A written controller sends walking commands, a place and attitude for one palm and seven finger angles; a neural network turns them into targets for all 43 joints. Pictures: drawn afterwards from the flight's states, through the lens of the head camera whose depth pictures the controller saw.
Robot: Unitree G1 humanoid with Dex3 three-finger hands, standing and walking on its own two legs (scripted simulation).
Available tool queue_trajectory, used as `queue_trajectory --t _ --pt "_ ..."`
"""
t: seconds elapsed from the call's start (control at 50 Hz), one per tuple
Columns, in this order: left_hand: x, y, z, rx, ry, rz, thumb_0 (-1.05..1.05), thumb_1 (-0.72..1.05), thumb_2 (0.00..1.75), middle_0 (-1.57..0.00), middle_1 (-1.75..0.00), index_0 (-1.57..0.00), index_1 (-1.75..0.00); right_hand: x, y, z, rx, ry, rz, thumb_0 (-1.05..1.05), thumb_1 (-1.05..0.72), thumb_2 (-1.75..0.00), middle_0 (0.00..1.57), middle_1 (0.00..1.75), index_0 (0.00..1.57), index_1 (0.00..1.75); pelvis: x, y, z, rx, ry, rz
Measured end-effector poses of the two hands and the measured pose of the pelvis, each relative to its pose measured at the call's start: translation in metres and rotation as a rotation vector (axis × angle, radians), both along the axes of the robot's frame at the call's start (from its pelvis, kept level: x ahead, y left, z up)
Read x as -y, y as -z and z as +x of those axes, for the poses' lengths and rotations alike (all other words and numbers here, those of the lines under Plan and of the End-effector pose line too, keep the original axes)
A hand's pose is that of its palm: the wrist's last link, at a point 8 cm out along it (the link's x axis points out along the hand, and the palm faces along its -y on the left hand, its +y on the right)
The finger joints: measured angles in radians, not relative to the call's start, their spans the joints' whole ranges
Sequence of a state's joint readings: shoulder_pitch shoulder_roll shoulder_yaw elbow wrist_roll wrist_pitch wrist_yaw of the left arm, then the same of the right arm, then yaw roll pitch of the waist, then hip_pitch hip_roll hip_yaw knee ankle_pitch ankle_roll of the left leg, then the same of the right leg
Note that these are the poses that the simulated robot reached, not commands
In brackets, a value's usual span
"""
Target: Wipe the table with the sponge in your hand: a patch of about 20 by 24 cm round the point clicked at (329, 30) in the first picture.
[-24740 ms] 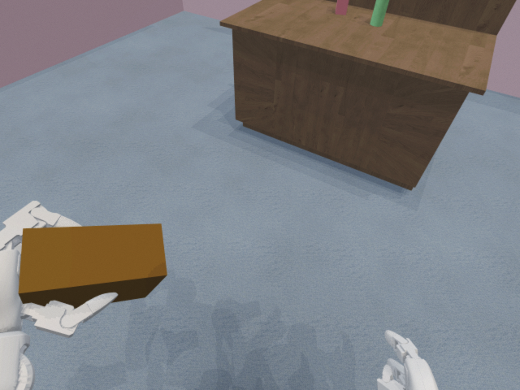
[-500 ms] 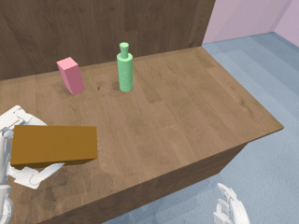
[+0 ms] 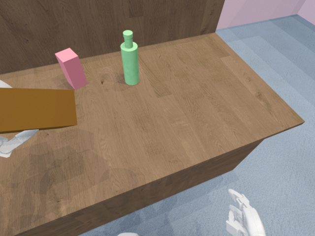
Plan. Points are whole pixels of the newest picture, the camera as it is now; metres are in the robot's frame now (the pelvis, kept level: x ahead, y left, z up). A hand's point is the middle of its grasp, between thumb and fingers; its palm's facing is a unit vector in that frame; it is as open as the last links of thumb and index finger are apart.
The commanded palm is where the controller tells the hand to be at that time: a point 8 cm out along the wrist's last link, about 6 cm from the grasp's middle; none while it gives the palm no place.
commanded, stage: come to a stop and stand still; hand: left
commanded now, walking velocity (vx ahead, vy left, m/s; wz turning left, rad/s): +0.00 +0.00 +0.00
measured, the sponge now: (41, 112) +0.28 +0.26 +0.18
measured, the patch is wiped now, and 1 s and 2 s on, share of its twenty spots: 0.00 0.00 0.00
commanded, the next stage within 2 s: look again from close up in 0.80 s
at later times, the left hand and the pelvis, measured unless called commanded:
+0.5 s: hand (32, 141) +0.23 +0.25 +0.17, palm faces +0.34 -0.85 -0.41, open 9.9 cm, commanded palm +0.18 +0.29 +0.18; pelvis +0.02 +0.01 +0.00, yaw +0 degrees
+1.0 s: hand (33, 149) +0.22 +0.26 +0.15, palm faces +0.34 -0.85 -0.40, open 9.9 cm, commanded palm +0.17 +0.29 +0.18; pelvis +0.01 +0.01 +0.00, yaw +0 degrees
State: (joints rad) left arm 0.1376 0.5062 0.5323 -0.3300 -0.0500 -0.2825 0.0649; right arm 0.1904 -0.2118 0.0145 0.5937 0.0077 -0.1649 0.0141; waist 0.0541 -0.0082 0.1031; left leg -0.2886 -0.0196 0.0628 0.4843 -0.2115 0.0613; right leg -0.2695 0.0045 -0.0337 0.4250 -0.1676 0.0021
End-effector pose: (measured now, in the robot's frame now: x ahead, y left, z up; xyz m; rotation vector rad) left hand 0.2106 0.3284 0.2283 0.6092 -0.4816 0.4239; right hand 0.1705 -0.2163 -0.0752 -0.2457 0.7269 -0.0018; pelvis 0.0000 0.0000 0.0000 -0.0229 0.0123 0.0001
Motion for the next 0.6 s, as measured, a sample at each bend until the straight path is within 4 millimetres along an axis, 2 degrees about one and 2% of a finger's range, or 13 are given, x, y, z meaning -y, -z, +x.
queue_trajectory --t 0.1,0.14,0.18,0.24,0.3,0.36,0.4,0.5,0.6 --pt "0.05 0.047 -0.004 -0.23 0.173 -0.101 -0.01 -0.49 1.05 -0.75 -1.35 -0.76 -1.35 -0.002 0.003 -0.007 0.015 0.08 0.049 0.02 -0.9 -0.9 0.2 0.3 0.2 0.3 -0.01 -0.001 0.012 0.006 0.024 0.008" --pt "0.056 0.066 -0.007 -0.311 0.204 -0.125 -0.01 -0.49 1.05 -0.75 -1.34 -0.76 -1.35 -0.003 0.003 -0.009 0.0 0.096 0.039 0.02 -0.9 -0.9 0.2 0.3 0.2 0.3 -0.009 -0.001 0.014 0.008 0.018 0.011" --pt "0.051 0.076 -0.008 -0.35 0.193 -0.128 -0.01 -0.49 1.05 -0.75 -1.34 -0.76 -1.35 -0.004 0.002 -0.009 -0.018 0.093 0.018 0.02 -0.9 -0.9 0.2 0.3 0.2 0.3 -0.006 -0.001 0.015 0.009 0.011 0.014" --pt "0.035 0.075 -0.008 -0.32 0.14 -0.113 -0.01 -0.49 1.05 -0.75 -1.34 -0.76 -1.35 -0.005 -0.002 -0.005 -0.032 0.058 -0.016 0.02 -0.9 -0.9 0.2 0.3 0.2 0.3 -0.002 -0.001 0.015 0.009 -0.005 0.012" --pt "0.026 0.057 -0.01 -0.228 0.099 -0.089 -0.01 -0.49 1.05 -0.75 -1.34 -0.76 -1.35 -0.007 -0.005 0.004 -0.016 0.015 -0.031 0.02 -0.9 -0.9 0.2 0.3 0.2 0.3 -0.001 0.0 0.014 0.011 -0.014 0.004" --pt "0.031 0.036 -0.014 -0.132 0.109 -0.074 -0.01 -0.49 1.05 -0.75 -1.34 -0.76 -1.35 -0.009 -0.009 0.016 0.02 -0.012 -0.031 0.02 -0.9 -0.9 0.2 0.3 0.2 0.3 -0.003 0.0 0.014 0.014 -0.015 -0.002" --pt "0.035 0.03 -0.017 -0.102 0.127 -0.075 -0.01 -0.49 1.05 -0.75 -1.34 -0.76 -1.35 -0.011 -0.012 0.023 0.048 -0.011 -0.02 0.02 -0.9 -0.9 0.2 0.3 0.2 0.3 -0.005 -0.001 0.016 0.014 -0.009 -0.003" --pt "0.035 0.042 -0.017 -0.153 0.129 -0.12 -0.01 -0.49 1.05 -0.75 -1.34 -0.76 -1.35 -0.014 -0.019 0.032 0.095 0.013 -0.003 0.02 -0.9 -0.9 0.2 0.3 0.2 0.3 -0.007 -0.002 0.016 0.015 0.0 -0.001" --pt "0.029 0.063 -0.018 -0.227 0.091 -0.179 -0.01 -0.49 1.05 -0.75 -1.34 -0.76 -1.35 -0.015 -0.023 0.029 0.1 0.017 -0.01 0.02 -0.9 -0.9 0.2 0.3 0.2 0.3 -0.005 -0.003 0.013 0.017 0.0 0.0"
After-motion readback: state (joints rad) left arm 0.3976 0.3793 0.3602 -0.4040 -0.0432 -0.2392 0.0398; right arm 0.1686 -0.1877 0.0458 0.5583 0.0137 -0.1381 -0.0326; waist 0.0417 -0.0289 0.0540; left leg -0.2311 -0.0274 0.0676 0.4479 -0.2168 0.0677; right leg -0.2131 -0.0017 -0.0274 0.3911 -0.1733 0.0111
